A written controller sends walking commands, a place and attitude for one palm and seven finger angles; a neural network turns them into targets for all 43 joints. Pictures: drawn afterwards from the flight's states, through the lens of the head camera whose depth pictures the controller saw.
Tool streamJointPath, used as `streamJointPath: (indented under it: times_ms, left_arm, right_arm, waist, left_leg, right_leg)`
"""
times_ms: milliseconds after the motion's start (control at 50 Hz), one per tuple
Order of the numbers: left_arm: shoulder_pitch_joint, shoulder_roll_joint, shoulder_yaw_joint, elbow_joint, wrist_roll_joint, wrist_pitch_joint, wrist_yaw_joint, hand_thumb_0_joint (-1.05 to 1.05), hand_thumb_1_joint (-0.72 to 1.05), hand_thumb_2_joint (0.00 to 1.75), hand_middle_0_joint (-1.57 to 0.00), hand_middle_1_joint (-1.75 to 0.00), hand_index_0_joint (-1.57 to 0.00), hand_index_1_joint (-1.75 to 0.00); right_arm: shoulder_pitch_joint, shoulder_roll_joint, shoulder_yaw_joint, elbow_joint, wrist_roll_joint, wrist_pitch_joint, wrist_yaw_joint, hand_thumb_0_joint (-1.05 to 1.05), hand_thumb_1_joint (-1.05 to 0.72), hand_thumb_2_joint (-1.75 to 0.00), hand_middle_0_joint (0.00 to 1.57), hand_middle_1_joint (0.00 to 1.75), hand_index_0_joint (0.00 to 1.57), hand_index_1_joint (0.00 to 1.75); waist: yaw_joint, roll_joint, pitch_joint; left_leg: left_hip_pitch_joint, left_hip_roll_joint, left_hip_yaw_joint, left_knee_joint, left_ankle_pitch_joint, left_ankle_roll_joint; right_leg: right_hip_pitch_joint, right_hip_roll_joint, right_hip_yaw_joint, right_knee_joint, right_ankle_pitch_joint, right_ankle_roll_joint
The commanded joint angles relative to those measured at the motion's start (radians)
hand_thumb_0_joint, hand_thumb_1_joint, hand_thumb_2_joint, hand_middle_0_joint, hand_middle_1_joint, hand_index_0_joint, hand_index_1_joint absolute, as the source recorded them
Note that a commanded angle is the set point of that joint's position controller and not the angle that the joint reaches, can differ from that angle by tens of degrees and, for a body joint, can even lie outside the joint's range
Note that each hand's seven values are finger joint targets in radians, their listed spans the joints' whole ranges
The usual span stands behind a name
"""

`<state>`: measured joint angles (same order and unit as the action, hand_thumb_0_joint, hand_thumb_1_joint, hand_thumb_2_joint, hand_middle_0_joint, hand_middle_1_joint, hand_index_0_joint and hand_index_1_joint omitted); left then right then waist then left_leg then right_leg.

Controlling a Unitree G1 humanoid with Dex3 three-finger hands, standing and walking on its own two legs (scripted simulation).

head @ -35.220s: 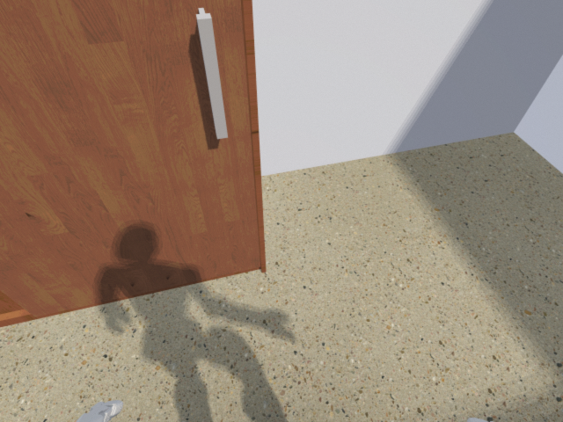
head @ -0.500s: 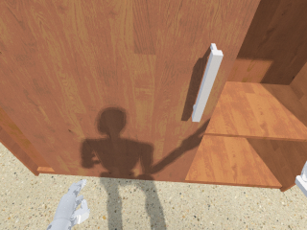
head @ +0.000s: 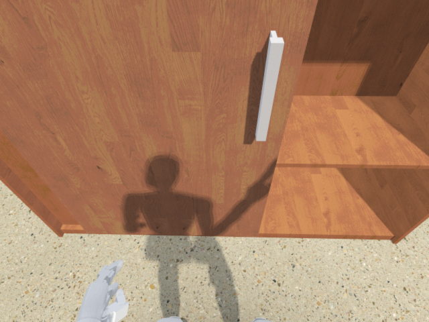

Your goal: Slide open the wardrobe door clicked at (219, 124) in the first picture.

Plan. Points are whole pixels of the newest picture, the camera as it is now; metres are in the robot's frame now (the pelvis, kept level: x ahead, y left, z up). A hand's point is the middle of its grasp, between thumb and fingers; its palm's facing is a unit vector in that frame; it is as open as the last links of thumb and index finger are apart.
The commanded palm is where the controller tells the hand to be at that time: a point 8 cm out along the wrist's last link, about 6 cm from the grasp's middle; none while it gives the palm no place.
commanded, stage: step back with the hand held close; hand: right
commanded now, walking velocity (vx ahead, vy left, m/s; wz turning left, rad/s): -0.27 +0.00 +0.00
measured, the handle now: (266, 91) +0.59 -0.08 +0.13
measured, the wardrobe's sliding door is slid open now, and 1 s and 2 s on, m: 0.67 0.67 0.67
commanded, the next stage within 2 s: stop stepping back and stand still in 0.22 s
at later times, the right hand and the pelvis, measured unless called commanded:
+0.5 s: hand out of the picture +0.05 -0.29 +0.20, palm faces +0.54 +0.78 -0.32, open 7.4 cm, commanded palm -0.04 -0.32 +0.19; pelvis -0.13 -0.01 -0.02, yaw -9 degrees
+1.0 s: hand out of the picture -0.04 -0.28 +0.19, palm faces +0.33 +0.84 -0.43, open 7.4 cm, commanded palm -0.10 -0.34 +0.19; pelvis -0.25 -0.04 +0.02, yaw +1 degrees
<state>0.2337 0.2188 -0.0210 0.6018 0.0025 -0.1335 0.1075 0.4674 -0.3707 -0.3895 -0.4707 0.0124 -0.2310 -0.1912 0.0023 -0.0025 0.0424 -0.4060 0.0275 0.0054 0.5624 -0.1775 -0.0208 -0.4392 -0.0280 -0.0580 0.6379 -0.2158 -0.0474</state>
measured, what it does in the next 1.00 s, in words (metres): walks backwards: left foot, then right foot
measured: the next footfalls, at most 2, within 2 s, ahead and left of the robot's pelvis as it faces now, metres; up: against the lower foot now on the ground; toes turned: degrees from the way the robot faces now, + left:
left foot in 0.56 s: -0.18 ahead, +0.07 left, +0.00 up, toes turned -6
right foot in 0.78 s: -0.18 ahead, -0.18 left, +0.00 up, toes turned -8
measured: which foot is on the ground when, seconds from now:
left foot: down 0.00-0.32, up 0.34-0.54, down 0.56-0.78, up 0.80-1.00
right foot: down 0.00-0.54, up 0.56-0.76, down 0.78-1.00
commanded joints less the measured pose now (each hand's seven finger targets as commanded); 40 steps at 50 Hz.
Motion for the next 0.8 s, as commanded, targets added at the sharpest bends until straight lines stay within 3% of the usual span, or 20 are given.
streamJointPath:
  times_ms: [0, 80, 180, 240, 280, 300, 320, 340, 380, 460, 480, 500, 520, 540, 560, 580, 640, 700, 760, 780]
  left_arm:
    - [-0.1, 0.138, 0.061, -0.162, 0.002, -0.07, 0.007, 0.0, 0.9, 0.9, -0.2, -0.3, -0.2, -0.3]
    - [-0.095, 0.143, 0.072, -0.159, 0.002, -0.073, 0.001, 0.0, 0.9, 0.9, -0.2, -0.3, -0.2, -0.3]
    - [-0.077, 0.113, 0.069, -0.092, 0.014, -0.062, -0.015, 0.0, 0.9, 0.9, -0.2, -0.3, -0.2, -0.3]
    - [-0.064, 0.111, 0.059, -0.085, 0.014, -0.046, -0.02, 0.0, 0.9, 0.9, -0.2, -0.3, -0.2, -0.3]
    - [-0.075, 0.147, 0.056, -0.103, 0.015, -0.044, -0.001, 0.0, 0.9, 0.9, -0.2, -0.3, -0.2, -0.3]
    - [-0.123, 0.172, 0.059, -0.124, 0.021, -0.051, 0.004, 0.0, 0.9, 0.9, -0.2, -0.3, -0.2, -0.3]
    - [-0.125, 0.131, 0.067, -0.116, 0.031, -0.061, 0.0, 0.0, 0.9, 0.9, -0.2, -0.3, -0.2, -0.3]
    - [-0.122, 0.122, 0.091, -0.1, 0.03, -0.065, -0.01, 0.0, 0.9, 0.9, -0.2, -0.3, -0.2, -0.3]
    - [-0.142, 0.146, 0.12, -0.12, -0.003, -0.097, -0.036, 0.0, 0.9, 0.9, -0.2, -0.3, -0.2, -0.3]
    - [-0.175, 0.082, 0.085, -0.15, -0.002, -0.095, -0.047, 0.0, 0.9, 0.9, -0.2, -0.3, -0.2, -0.3]
    - [-0.169, 0.065, 0.074, -0.15, 0.007, -0.074, -0.04, 0.0, 0.9, 0.9, -0.2, -0.3, -0.2, -0.3]
    - [-0.153, 0.053, 0.073, -0.138, 0.001, -0.054, -0.033, 0.0, 0.9, 0.9, -0.2, -0.3, -0.2, -0.3]
    - [-0.165, 0.082, 0.083, -0.139, -0.007, -0.046, -0.037, 0.0, 0.9, 0.9, -0.2, -0.3, -0.2, -0.3]
    - [-0.137, 0.081, 0.058, -0.086, -0.003, -0.039, -0.046, 0.0, 0.9, 0.9, -0.2, -0.3, -0.2, -0.3]
    - [-0.125, 0.101, 0.06, -0.055, 0.02, -0.039, -0.047, 0.0, 0.9, 0.9, -0.2, -0.3, -0.2, -0.3]
    - [-0.083, 0.073, 0.047, -0.064, 0.01, -0.036, -0.036, 0.0, 0.9, 0.9, -0.2, -0.3, -0.2, -0.3]
    - [-0.089, 0.115, 0.062, -0.053, -0.016, -0.072, -0.015, 0.0, 0.9, 0.9, -0.2, -0.3, -0.2, -0.3]
    - [-0.093, 0.114, 0.044, -0.047, -0.007, -0.079, 0.003, 0.0, 0.9, 0.9, -0.2, -0.3, -0.2, -0.3]
    - [-0.135, 0.147, 0.036, -0.134, -0.017, -0.078, 0.01, 0.0, 0.9, 0.9, -0.2, -0.3, -0.2, -0.3]
    - [-0.14, 0.148, 0.047, -0.139, -0.011, -0.069, 0.009, 0.0, 0.9, 0.9, -0.2, -0.3, -0.2, -0.3]
  right_arm:
    - [-0.021, -0.204, -0.17, -0.242, -0.006, -0.094, -0.026, 0.0, -0.9, -0.9, 0.2, 0.3, 0.2, 0.3]
    - [-0.009, -0.19, -0.175, -0.197, -0.011, -0.1, -0.014, 0.0, -0.9, -0.9, 0.2, 0.3, 0.2, 0.3]
    - [-0.068, -0.209, -0.152, -0.192, 0.007, -0.096, -0.013, 0.0, -0.9, -0.9, 0.2, 0.3, 0.2, 0.3]
    - [-0.139, -0.214, -0.13, -0.213, 0.007, -0.086, -0.015, 0.0, -0.9, -0.9, 0.2, 0.3, 0.2, 0.3]
    - [-0.185, -0.199, -0.118, -0.232, 0.015, -0.081, -0.008, 0.0, -0.9, -0.9, 0.2, 0.3, 0.2, 0.3]
    - [-0.217, -0.183, -0.127, -0.268, 0.012, -0.077, -0.004, 0.0, -0.9, -0.9, 0.2, 0.3, 0.2, 0.3]
    - [-0.26, -0.241, -0.158, -0.296, 0.007, -0.062, -0.002, 0.0, -0.9, -0.9, 0.2, 0.3, 0.2, 0.3]
    - [-0.317, -0.269, -0.171, -0.326, 0.01, -0.06, 0.011, 0.0, -0.9, -0.9, 0.2, 0.3, 0.2, 0.3]
    - [-0.211, -0.272, -0.187, -0.32, 0.034, -0.06, 0.028, 0.0, -0.9, -0.9, 0.2, 0.3, 0.2, 0.3]
    - [0.048, -0.26, -0.225, -0.348, 0.084, -0.018, 0.015, 0.0, -0.9, -0.9, 0.2, 0.3, 0.2, 0.3]
    - [0.009, -0.285, -0.238, -0.4, 0.091, -0.013, 0.013, 0.0, -0.9, -0.9, 0.2, 0.3, 0.2, 0.3]
    - [-0.029, -0.312, -0.256, -0.405, 0.088, -0.011, 0.01, 0.0, -0.9, -0.9, 0.2, 0.3, 0.2, 0.3]
    - [-0.057, -0.319, -0.251, -0.407, 0.079, -0.02, 0.009, 0.0, -0.9, -0.9, 0.2, 0.3, 0.2, 0.3]
    - [-0.125, -0.336, -0.24, -0.398, 0.091, -0.018, 0.012, 0.0, -0.9, -0.9, 0.2, 0.3, 0.2, 0.3]
    - [-0.139, -0.331, -0.265, -0.27, 0.09, -0.012, 0.008, 0.0, -0.9, -0.9, 0.2, 0.3, 0.2, 0.3]
    - [-0.111, -0.223, -0.159, -0.129, 0.086, 0.007, 0.032, 0.0, -0.9, -0.9, 0.2, 0.3, 0.2, 0.3]
    - [-0.221, -0.187, -0.081, -0.066, 0.046, 0.022, 0.022, 0.0, -0.9, -0.9, 0.2, 0.3, 0.2, 0.3]
    - [-0.303, -0.141, 0.0, 0.015, 0.025, 0.053, 0.012, 0.0, -0.9, -0.9, 0.2, 0.3, 0.2, 0.3]
    - [-0.373, -0.132, 0.041, -0.128, 0.03, 0.025, 0.004, 0.0, -0.9, -0.9, 0.2, 0.3, 0.2, 0.3]
    - [-0.362, -0.188, -0.011, -0.156, 0.027, 0.008, 0.009, 0.0, -0.9, -0.9, 0.2, 0.3, 0.2, 0.3]
  waist:
    - [-0.017, -0.168, -0.148]
    - [-0.012, -0.106, -0.084]
    - [0.0, 0.151, -0.079]
    - [0.018, 0.208, -0.1]
    - [0.029, -0.037, -0.063]
    - [0.021, -0.385, -0.106]
    - [-0.002, -0.379, -0.153]
    - [-0.017, -0.303, -0.183]
    - [-0.042, -0.216, -0.232]
    - [-0.052, -0.37, -0.244]
    - [-0.043, -0.308, -0.226]
    - [-0.032, -0.027, -0.15]
    - [-0.042, 0.285, -0.012]
    - [0.003, 0.245, 0.054]
    - [0.027, 0.164, 0.0]
    - [0.009, 0.114, -0.072]
    - [0.001, 0.133, -0.057]
    - [0.004, 0.044, -0.097]
    - [0.013, -0.254, -0.029]
    - [0.013, -0.193, -0.001]
  left_leg:
    - [0.277, -0.018, -0.047, 0.05, -0.089, 0.023]
    - [0.252, -0.019, -0.106, 0.036, -0.17, 0.04]
    - [-0.313, 0.195, -0.351, -0.299, -0.438, 0.144]
    - [-0.442, 0.183, -0.237, -0.277, -0.494, 0.103]
    - [-0.343, 0.041, -0.097, 0.069, -0.487, 0.042]
    - [-0.023, -0.123, 0.032, 0.647, -0.36, -0.001]
    - [0.136, -0.169, 0.0, 0.979, -0.369, -0.006]
    - [0.178, -0.162, -0.002, 1.049, -0.344, -0.003]
    - [0.065, -0.161, 0.066, 0.89, -0.329, -0.012]
    - [0.222, -0.141, 0.169, 0.288, -0.455, 0.066]
    - [0.219, -0.091, 0.099, 0.046, -0.526, 0.113]
    - [0.013, 0.073, -0.175, -0.266, -0.546, 0.199]
    - [-0.303, 0.358, -0.635, -0.48, -0.552, 0.292]
    - [-0.321, 0.348, -0.627, -0.506, -0.519, 0.287]
    - [-0.305, 0.352, -0.534, -0.439, -0.387, 0.286]
    - [-0.032, 0.171, -0.319, -0.334, -0.225, 0.171]
    - [0.138, 0.196, -0.308, -0.175, 0.3, 0.142]
    - [0.066, 0.107, -0.186, -0.12, -0.102, 0.094]
    - [-0.243, -0.054, 0.017, 0.309, -0.331, 0.016]
    - [-0.265, -0.047, -0.003, 0.435, -0.297, 0.012]
  right_leg:
    - [-0.197, -0.127, 0.187, -0.31, -0.468, -0.036]
    - [-0.294, -0.114, 0.165, -0.257, -0.558, -0.035]
    - [0.166, 0.001, 0.078, 0.228, -0.309, 0.044]
    - [0.306, -0.016, 0.1, 0.232, -0.292, 0.029]
    - [0.099, -0.134, 0.262, -0.101, -0.5, -0.038]
    - [-0.273, -0.322, 0.45, -0.451, -0.762, -0.116]
    - [-0.416, -0.349, 0.426, -0.566, -0.659, -0.072]
    - [-0.391, -0.296, 0.282, -0.524, -0.534, -0.017]
    - [-0.136, -0.198, 0.117, -0.412, -0.442, 0.019]
    - [-0.002, -0.18, 0.012, -0.474, -0.509, 0.139]
    - [0.018, -0.154, -0.029, -0.329, -0.439, 0.173]
    - [0.084, -0.031, -0.159, 0.099, -0.302, 0.193]
    - [0.015, 0.01, 0.038, 0.623, -0.255, 0.142]
    - [-0.19, 0.033, 0.14, 0.797, -0.193, 0.13]
    - [-0.16, -0.025, 0.197, 0.762, -0.165, 0.121]
    - [-0.171, 0.013, 0.102, 0.604, -0.056, 0.112]
    - [-0.014, -0.009, 0.044, 0.198, -0.14, 0.062]
    - [0.296, 0.009, -0.033, -0.151, -0.186, 0.01]
    - [0.399, -0.351, 0.452, -0.444, -0.437, -0.126]
    - [0.332, -0.388, 0.46, -0.5, -0.432, -0.148]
